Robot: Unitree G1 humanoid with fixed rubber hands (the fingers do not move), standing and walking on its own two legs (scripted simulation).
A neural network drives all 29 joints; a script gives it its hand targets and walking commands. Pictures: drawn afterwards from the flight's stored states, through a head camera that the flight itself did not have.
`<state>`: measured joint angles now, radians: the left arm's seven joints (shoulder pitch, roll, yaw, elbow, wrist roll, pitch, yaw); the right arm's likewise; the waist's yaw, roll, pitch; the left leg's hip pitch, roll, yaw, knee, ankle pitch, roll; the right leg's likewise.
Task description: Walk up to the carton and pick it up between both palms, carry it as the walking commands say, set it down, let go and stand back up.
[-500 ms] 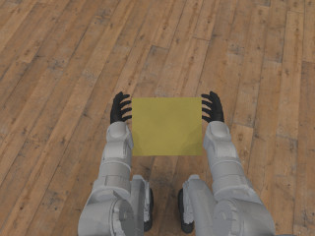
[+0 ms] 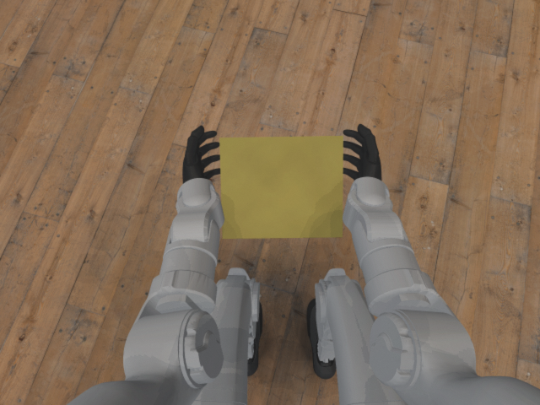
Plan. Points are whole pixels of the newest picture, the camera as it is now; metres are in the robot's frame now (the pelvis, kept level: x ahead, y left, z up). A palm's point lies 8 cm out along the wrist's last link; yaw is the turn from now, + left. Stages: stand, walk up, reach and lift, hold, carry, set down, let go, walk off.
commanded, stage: set down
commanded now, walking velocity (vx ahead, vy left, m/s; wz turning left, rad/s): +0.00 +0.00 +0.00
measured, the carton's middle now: (279, 184) +0.44 +0.02 -0.17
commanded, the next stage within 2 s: none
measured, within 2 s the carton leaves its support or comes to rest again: neither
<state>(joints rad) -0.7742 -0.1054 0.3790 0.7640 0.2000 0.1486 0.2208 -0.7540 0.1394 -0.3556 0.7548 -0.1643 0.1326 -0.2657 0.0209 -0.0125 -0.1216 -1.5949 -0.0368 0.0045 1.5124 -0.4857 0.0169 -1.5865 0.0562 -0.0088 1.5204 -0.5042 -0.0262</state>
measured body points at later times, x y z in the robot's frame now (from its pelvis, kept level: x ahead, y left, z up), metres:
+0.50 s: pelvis -0.01 +0.00 -0.07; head +0.24 +0.01 +0.30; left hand +0.45 +0.15 -0.16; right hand +0.46 -0.11 -0.16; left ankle +0.09 +0.11 -0.54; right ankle +0.09 -0.10 -0.54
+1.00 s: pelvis -0.02 +0.00 -0.13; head +0.28 +0.01 +0.20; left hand +0.48 +0.15 -0.25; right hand +0.48 -0.11 -0.25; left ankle +0.09 +0.11 -0.54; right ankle +0.09 -0.10 -0.54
